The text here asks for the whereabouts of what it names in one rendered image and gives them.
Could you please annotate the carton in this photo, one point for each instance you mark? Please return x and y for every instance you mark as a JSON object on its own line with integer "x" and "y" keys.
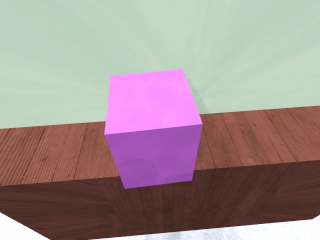
{"x": 152, "y": 128}

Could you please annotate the pedestal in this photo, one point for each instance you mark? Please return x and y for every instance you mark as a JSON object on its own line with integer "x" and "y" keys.
{"x": 252, "y": 167}

